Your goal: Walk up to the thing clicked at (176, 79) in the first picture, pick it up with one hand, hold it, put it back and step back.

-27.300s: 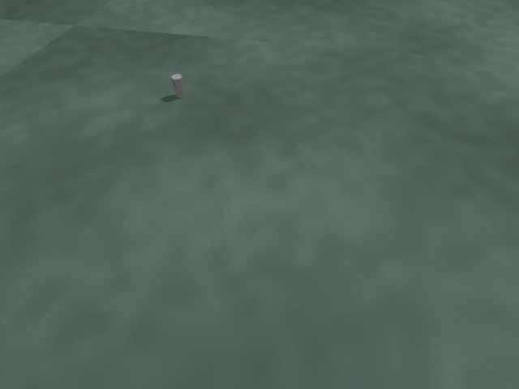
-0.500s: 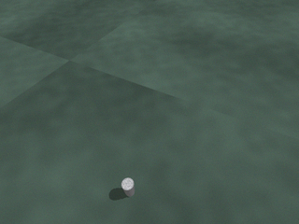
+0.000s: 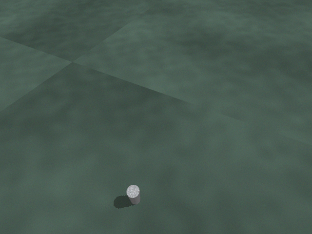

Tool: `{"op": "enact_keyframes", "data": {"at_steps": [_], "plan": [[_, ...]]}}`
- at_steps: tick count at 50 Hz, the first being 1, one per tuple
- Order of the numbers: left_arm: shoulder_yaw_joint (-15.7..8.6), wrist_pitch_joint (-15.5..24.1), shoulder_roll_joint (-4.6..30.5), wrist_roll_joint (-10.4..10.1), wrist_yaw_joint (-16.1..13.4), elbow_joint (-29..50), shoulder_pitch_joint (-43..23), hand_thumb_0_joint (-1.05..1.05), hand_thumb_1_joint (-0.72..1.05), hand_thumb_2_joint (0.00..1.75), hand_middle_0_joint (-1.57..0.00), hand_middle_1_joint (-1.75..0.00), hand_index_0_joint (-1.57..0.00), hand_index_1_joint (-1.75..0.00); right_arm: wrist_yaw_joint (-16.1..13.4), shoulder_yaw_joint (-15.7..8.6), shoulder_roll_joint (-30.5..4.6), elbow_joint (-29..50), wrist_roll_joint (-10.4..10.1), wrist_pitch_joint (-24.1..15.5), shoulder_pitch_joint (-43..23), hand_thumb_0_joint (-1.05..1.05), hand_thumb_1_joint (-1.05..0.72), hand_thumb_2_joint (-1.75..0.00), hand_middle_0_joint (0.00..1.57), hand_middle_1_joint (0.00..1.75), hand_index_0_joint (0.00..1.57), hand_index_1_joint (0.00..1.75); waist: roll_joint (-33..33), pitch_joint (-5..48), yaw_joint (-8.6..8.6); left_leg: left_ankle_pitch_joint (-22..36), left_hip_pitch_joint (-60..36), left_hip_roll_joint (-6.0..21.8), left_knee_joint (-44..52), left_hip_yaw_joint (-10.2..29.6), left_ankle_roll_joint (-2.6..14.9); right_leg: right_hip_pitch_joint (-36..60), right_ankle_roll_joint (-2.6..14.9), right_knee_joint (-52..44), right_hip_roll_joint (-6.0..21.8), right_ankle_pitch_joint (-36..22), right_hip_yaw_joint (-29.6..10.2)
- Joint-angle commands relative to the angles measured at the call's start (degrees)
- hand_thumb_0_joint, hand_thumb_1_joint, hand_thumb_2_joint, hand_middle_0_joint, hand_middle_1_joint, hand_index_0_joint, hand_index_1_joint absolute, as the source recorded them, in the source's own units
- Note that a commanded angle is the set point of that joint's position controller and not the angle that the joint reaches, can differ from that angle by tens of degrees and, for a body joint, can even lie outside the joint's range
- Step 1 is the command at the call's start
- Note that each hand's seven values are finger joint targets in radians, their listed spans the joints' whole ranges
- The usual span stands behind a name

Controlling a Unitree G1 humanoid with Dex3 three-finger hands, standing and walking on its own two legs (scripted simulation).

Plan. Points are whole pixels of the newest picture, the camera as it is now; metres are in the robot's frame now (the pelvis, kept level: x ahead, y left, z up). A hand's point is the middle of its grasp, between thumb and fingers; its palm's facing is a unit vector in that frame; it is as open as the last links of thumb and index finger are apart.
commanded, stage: stand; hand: left
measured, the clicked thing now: (134, 195) +0.46 +0.16 -0.71
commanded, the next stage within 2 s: go down in 0.20 s
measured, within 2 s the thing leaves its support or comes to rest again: neither
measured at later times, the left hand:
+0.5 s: hand out of the picture +0.14 +0.25 -0.16, palm faces +0.06 -0.95 -0.32, open 9.8 cm
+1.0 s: hand out of the picture +0.14 +0.27 -0.18, palm faces +0.05 -0.95 -0.32, open 16.1 cm
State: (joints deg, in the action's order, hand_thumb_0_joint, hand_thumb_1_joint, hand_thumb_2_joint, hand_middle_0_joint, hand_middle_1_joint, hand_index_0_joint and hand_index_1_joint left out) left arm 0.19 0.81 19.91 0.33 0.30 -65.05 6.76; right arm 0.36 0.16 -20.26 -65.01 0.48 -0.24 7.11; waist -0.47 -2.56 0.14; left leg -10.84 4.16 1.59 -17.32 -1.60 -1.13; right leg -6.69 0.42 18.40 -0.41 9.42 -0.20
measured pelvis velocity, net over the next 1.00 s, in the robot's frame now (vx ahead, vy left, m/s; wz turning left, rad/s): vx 0.00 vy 0.02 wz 0.03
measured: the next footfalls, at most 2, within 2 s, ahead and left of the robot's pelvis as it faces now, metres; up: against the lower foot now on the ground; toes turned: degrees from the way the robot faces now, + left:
none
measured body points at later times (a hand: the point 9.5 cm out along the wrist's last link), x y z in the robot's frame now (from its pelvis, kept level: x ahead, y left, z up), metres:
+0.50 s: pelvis -0.02 +0.00 -0.01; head +0.03 +0.00 +0.43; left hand +0.13 +0.30 -0.13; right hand +0.09 -0.27 -0.14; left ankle -0.01 +0.13 -0.75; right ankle +0.01 -0.11 -0.75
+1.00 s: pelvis +0.00 +0.02 -0.06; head +0.06 +0.03 +0.39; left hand +0.14 +0.32 -0.16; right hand +0.16 -0.23 -0.14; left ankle -0.01 +0.13 -0.75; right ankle +0.01 -0.11 -0.75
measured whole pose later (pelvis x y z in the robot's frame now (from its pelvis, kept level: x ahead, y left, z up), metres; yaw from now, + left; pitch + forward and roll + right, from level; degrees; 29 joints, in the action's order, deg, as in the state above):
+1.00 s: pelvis +0.00 +0.02 -0.06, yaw +2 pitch +12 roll -2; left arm -8.9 -12.1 17.6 3.3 2.6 -29.0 13.3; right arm -3.6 -0.9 -14.3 -35.1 -1.1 -8.3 12.8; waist -0.1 5.5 1.5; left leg -27.1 37.8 0.9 -53.3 0.7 0.3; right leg -37.8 -0.9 50.5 0.7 24.3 1.6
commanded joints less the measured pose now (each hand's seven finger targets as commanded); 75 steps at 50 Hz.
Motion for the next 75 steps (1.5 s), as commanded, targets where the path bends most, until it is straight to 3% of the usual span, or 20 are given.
{"op": "enact_keyframes", "data": {"at_steps": [1,15,16,17,18,19,21,23,25,27,29,31,34,39,41,51,57,66,70,75], "plan": [[-2.24,1.16,12.93,0.17,-0.86,3.83,-2.66,0.0,0.9,0.9,-0.2,-0.3,-0.2,-0.3,-0.83,-2.37,-11.92,3.56,0.13,-1.37,-2.15,0.0,-0.9,-0.9,0.2,0.3,0.2,0.3,0.59,4.47,0.16,7.15,-0.77,6.52,2.49,5.19,1.97,0.31,1.1,-2.28,7.78,-9.58,-5.95],[-2.28,1.15,12.65,0.15,-0.78,3.98,-2.69,0.0,0.82,0.82,-0.12,-0.32,-0.12,-0.34,-0.78,-2.45,-12.3,3.66,0.14,-1.46,-2.14,0.0,-0.91,-0.9,0.2,0.29,0.2,0.29,0.13,3.32,-0.06,5.95,0.19,6.46,2.87,5.33,2.14,0.75,1.03,-2.94,7.75,-8.29,-6.04],[-3.06,6.42,3.08,-2.48,-1.64,24.09,-22.79,0.0,0.74,0.74,-0.04,-0.24,-0.04,-0.26,-2.01,0.04,-2.43,20.25,-3.49,-4.61,-1.03,0.0,-0.93,-0.91,0.2,0.3,0.2,0.3,-0.73,-0.6,6.78,0.61,9.34,-1.82,-2.55,-1.31,2.13,-11.14,-0.06,1.21,0.6,-3.37,-0.06],[-4.43,5.98,6.73,-2.48,-2.13,22.13,-30.0,0.0,0.66,0.66,0.0,-0.16,-0.01,-0.18,-2.5,-0.5,-4.44,18.18,-3.7,-4.87,0.43,0.0,-0.92,-0.91,0.2,0.3,0.2,0.3,1.82,1.81,4.47,-1.97,9.15,-1.99,-3.38,-1.01,2.5,-7.77,-0.31,1.16,0.68,0.98,0.53],[-7.05,2.89,10.1,-1.24,-2.33,6.58,-15.31,0.0,0.58,0.58,-0.01,-0.08,-0.01,-0.1,-2.69,-0.62,-5.29,15.67,-3.6,-4.18,3.13,0.0,-0.92,-0.91,0.2,0.3,0.2,0.3,3.49,-0.27,3.41,-3.98,11.46,-2.58,-4.0,-1.2,2.62,-8.56,0.08,1.15,0.48,4.42,1.11],[-7.85,2.35,9.99,-0.85,-1.32,5.08,-11.9,0.0,0.5,0.5,0.0,-0.08,0.0,-0.09,-2.52,-1.58,-5.55,17.52,-3.46,-3.65,3.32,0.0,-0.91,-0.91,0.2,0.3,0.2,0.3,3.12,-0.84,1.47,-3.33,13.73,-2.36,-6.1,-1.51,2.52,-10.61,0.26,2.76,0.32,4.94,1.23],[-11.67,3.48,17.12,1.37,-0.68,13.52,-18.63,0.0,0.42,0.35,0.0,-0.09,0.0,-0.09,-3.24,-3.65,-5.88,19.83,-2.59,-4.47,5.11,0.0,-0.9,-0.91,0.2,0.3,0.2,0.3,0.29,10.32,0.66,-0.22,12.86,-2.48,-8.78,-1.01,2.35,-8.67,0.2,6.17,0.91,0.8,0.65],[-11.64,1.63,12.67,3.17,0.88,6.18,-6.46,0.0,0.37,0.34,0.0,-0.12,0.0,-0.11,-2.76,-4.12,-4.83,21.61,-1.8,-4.87,6.77,0.0,-0.88,-0.9,0.2,0.3,0.2,0.3,1.35,12.68,0.16,2.03,16.34,-2.73,-11.89,-0.17,2.07,-8.81,0.4,9.82,1.01,-1.96,0.88],[-13.63,0.45,13.63,4.35,1.27,10.78,-3.66,0.0,0.28,0.29,-0.02,-0.1,-0.02,-0.1,-2.74,-5.04,-4.71,24.37,-1.61,-5.27,6.41,0.0,-0.85,-0.89,0.2,0.3,0.2,0.3,-0.38,17.19,-2.19,4.29,16.42,-3.37,-13.33,-0.43,1.89,-6.59,0.48,11.31,1.07,-4.22,0.68],[-13.59,-1.59,13.54,4.43,0.87,16.55,-4.67,0.0,0.19,0.25,-0.02,-0.08,-0.02,-0.08,-2.98,-4.73,-4.15,27.17,-1.87,-5.47,5.5,0.0,-0.84,-0.89,0.2,0.3,0.2,0.3,-3.7,18.04,-2.2,4.48,15.31,-3.39,-12.62,-0.23,1.35,-6.84,0.79,11.04,0.76,-3.47,0.82],[-11.31,-4.76,9.54,4.38,0.84,15.78,-5.39,0.0,0.09,0.24,-0.03,-0.09,-0.03,-0.09,-3.11,-4.32,-3.86,28.75,-2.0,-5.69,4.36,0.0,-0.81,-0.88,0.2,0.3,0.2,0.3,-0.3,12.73,-0.31,2.21,17.68,-2.84,-13.47,0.44,1.47,-11.28,0.66,11.05,0.3,-0.86,1.44],[-12.3,-6.64,11.49,4.44,0.62,20.18,-7.41,0.0,-0.03,0.2,-0.04,-0.08,-0.04,-0.08,-3.13,-4.59,-3.96,30.81,-2.14,-6.4,3.06,0.0,-0.8,-0.87,0.2,0.3,0.2,0.3,0.0,12.48,-0.19,-0.12,19.46,-2.53,-15.12,0.67,1.62,-13.56,0.67,12.29,0.19,1.88,1.66],[-10.42,-8.36,7.55,3.61,1.14,23.0,-5.85,0.0,-0.21,0.19,-0.06,-0.1,-0.04,-0.11,-3.1,-4.43,-3.47,31.71,-1.97,-7.53,4.84,0.0,-0.77,-0.87,0.2,0.3,0.2,0.3,0.78,11.1,1.14,-1.95,21.79,-1.9,-17.41,0.97,1.6,-18.07,0.63,15.12,-0.35,4.0,2.09],[-11.48,-8.66,8.29,3.14,1.75,31.85,-2.5,0.0,-0.32,0.2,-0.06,-0.12,-0.04,-0.13,-3.39,-4.74,-3.14,33.86,-1.72,-9.56,6.21,0.0,-0.75,-0.86,0.2,0.3,0.2,0.3,-0.38,16.41,1.43,0.69,23.82,-1.59,-22.91,1.6,1.52,-20.32,0.44,21.11,-0.21,1.3,2.28],[-13.24,-8.39,10.31,3.32,1.54,36.59,-2.96,0.0,-0.33,0.18,-0.06,-0.1,-0.04,-0.12,-3.8,-5.01,-3.19,34.54,-1.59,-10.19,6.54,0.0,-0.75,-0.86,0.2,0.3,0.2,0.3,-2.3,19.27,1.47,2.97,24.09,-1.49,-25.17,1.82,1.27,-21.2,0.48,23.47,-0.02,-0.84,2.12],[-12.76,-14.47,8.78,2.87,1.54,48.36,9.74,0.0,-0.33,0.18,-0.06,-0.09,-0.04,-0.11,-5.11,-4.5,-2.81,37.95,-1.45,-10.94,6.38,0.0,-0.75,-0.86,0.2,0.3,0.2,0.3,-4.04,19.59,1.82,6.58,28.28,-0.89,-30.56,3.4,0.8,-25.85,0.59,29.39,-0.19,-1.77,2.96],[-11.8,-16.82,6.62,1.64,1.45,54.78,13.42,0.0,-0.35,0.16,-0.06,-0.09,-0.04,-0.1,-5.68,-4.28,-2.29,40.77,-1.39,-11.74,6.44,0.0,-0.75,-0.86,0.2,0.3,0.2,0.3,-3.55,19.62,2.36,4.43,31.37,-0.3,-32.86,4.65,0.85,-29.73,0.66,32.12,-0.38,1.48,3.67],[-14.39,-18.15,8.1,1.24,0.79,61.03,16.53,0.0,-0.3,0.17,-0.04,-0.08,-0.03,-0.09,-6.61,-3.97,-1.43,42.92,-1.34,-12.42,7.04,0.0,-0.76,-0.87,0.2,0.3,0.2,0.3,-3.67,21.91,2.11,0.47,35.29,-1.01,-36.65,4.09,1.3,-31.97,0.64,34.5,-0.26,3.1,3.17],[-14.67,-18.13,8.29,1.08,0.71,60.73,15.41,0.0,-0.29,0.16,-0.04,-0.07,-0.03,-0.08,-7.06,-3.97,-1.43,43.21,-1.22,-12.75,7.26,0.0,-0.78,-0.87,0.2,0.3,0.2,0.3,-2.58,21.0,3.05,-1.71,37.73,-1.28,-38.23,3.92,1.68,-33.08,0.39,34.79,-0.22,3.92,3.18],[-16.24,-13.22,9.62,-0.09,2.22,54.42,2.6,0.0,-0.3,0.16,-0.03,-0.06,-0.02,-0.07,-7.24,-3.54,-1.68,41.42,-0.95,-14.62,6.74,0.0,-0.8,-0.87,0.2,0.3,0.2,0.3,-2.6,17.96,5.08,-8.69,44.81,-0.97,-42.83,3.96,2.01,-41.4,0.4,38.88,-0.02,9.61,2.7]]}}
